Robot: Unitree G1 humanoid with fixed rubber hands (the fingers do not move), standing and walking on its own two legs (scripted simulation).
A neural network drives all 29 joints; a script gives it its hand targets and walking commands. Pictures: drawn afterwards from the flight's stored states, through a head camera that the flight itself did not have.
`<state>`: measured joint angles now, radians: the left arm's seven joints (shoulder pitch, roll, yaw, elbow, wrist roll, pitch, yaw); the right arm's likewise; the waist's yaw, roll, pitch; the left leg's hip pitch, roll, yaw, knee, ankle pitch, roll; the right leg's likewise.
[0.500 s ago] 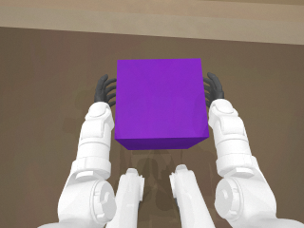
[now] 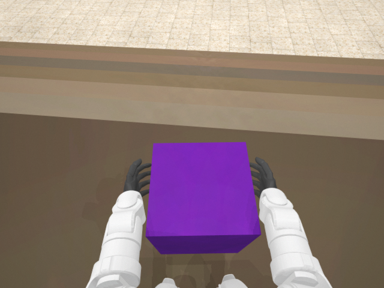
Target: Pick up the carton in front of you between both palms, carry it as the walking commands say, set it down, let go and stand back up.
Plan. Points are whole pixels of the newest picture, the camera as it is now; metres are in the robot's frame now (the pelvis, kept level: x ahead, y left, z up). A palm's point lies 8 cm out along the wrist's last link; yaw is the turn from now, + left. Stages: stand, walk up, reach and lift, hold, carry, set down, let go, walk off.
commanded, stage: reach and lift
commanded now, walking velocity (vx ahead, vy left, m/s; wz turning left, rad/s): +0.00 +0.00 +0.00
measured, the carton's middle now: (199, 203) +0.34 -0.01 -0.10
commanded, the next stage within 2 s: hold in 1.34 s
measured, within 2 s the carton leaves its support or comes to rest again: neither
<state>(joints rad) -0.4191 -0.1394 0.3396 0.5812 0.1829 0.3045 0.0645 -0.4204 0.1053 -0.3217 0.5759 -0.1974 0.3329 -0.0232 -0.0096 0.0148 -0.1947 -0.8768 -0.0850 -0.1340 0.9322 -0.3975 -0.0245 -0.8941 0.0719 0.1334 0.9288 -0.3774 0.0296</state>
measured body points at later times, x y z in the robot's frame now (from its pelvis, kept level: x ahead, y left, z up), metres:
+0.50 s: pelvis +0.01 +0.00 +0.06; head -0.02 +0.00 +0.51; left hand +0.32 +0.15 +0.07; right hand +0.31 -0.15 +0.07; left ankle +0.02 +0.13 -0.68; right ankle +0.03 -0.13 -0.68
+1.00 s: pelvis +0.02 +0.00 +0.06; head -0.01 +0.00 +0.51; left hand +0.32 +0.15 +0.09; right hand +0.32 -0.15 +0.08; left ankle +0.02 +0.13 -0.68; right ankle +0.03 -0.13 -0.68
